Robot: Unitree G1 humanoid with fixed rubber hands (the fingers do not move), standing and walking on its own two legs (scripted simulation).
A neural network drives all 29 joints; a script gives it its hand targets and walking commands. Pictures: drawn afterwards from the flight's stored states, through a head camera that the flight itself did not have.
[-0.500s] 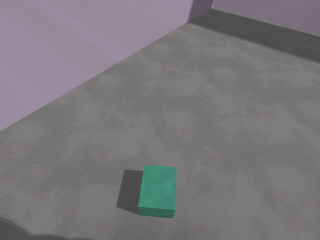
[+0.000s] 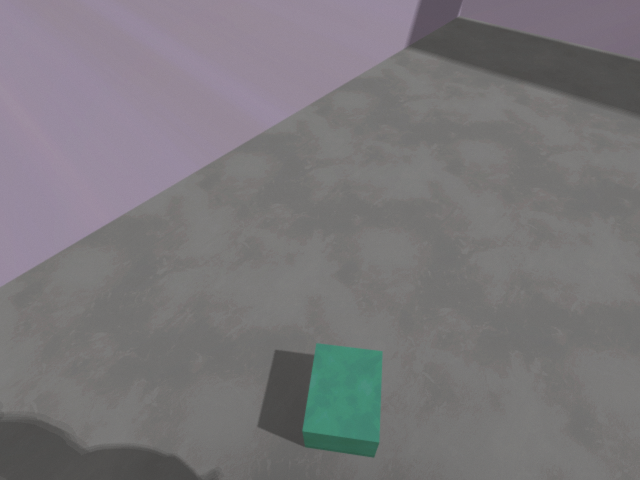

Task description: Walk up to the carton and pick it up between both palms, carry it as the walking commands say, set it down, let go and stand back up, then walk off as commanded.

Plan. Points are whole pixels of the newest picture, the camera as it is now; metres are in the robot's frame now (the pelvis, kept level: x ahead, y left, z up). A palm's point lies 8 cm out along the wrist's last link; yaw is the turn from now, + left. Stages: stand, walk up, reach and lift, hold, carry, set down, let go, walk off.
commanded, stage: walk up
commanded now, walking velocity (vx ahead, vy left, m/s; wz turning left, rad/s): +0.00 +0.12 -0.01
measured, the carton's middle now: (344, 398) +0.48 +0.00 -0.70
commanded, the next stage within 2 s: stand in 1.38 s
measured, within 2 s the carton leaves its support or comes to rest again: neither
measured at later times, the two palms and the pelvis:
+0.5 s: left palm out of the picture +0.11 +0.27 -0.14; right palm out of the picture +0.04 -0.24 -0.13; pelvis +0.02 +0.02 -0.01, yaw -4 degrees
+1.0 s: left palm out of the picture +0.08 +0.23 -0.14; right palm out of the picture +0.02 -0.21 -0.14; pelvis +0.03 +0.01 +0.00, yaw -4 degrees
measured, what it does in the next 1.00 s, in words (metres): steps on the spot: left foot, then right foot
